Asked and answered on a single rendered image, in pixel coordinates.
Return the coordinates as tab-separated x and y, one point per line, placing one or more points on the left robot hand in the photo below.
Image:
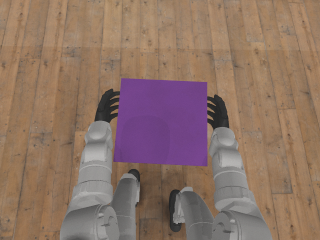
103	112

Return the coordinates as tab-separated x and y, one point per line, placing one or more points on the robot right forearm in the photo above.
231	187

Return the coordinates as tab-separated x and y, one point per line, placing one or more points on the right robot upper arm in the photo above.
233	225

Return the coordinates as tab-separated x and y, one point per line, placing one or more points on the right robot foot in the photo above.
175	227

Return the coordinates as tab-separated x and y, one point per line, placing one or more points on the carton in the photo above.
162	122

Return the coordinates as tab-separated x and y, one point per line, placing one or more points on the robot left forearm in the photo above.
94	179

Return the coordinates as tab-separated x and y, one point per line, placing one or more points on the right robot shin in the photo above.
176	218

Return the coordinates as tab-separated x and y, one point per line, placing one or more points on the right robot hand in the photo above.
220	116

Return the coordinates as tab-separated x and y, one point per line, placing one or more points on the left robot upper arm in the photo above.
97	222

